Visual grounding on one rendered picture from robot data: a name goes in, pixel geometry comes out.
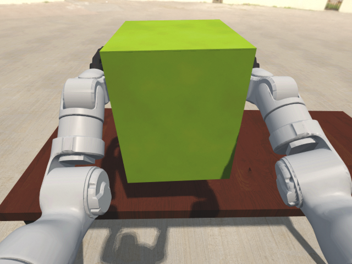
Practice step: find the carton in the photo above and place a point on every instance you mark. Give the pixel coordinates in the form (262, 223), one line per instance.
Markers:
(177, 90)

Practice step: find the robot left forearm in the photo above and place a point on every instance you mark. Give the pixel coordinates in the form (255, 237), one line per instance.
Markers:
(81, 118)

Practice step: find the robot left hand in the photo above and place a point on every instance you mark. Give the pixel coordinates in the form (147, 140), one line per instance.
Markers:
(96, 61)

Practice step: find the robot left upper arm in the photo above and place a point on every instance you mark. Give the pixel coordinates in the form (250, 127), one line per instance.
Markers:
(71, 199)

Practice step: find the robot right upper arm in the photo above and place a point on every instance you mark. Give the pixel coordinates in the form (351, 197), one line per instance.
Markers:
(316, 182)

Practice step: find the robot right hand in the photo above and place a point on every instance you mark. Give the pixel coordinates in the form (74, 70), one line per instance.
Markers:
(256, 65)

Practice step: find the robot right forearm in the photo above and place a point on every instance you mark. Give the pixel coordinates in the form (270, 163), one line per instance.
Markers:
(289, 123)

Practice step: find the table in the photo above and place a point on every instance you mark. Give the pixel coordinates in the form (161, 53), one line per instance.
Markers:
(251, 190)

